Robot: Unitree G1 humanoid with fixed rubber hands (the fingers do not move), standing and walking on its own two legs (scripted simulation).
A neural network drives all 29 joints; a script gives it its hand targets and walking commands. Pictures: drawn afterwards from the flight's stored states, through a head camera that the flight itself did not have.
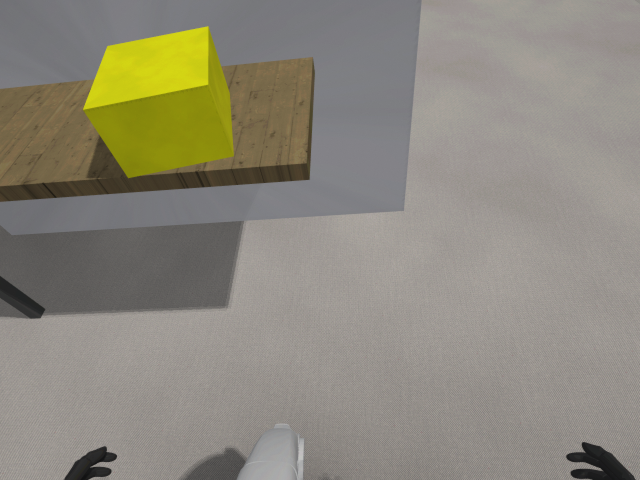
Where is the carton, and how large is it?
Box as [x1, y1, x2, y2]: [83, 26, 233, 177]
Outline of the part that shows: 207,26 107,46 83,110 128,177 233,155 229,92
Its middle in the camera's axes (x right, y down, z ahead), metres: -0.35 -0.31 +0.89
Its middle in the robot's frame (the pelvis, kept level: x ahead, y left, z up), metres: +0.87 +0.39 +0.02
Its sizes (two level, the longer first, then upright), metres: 0.276 0.240 0.174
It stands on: a table, 0.69 m high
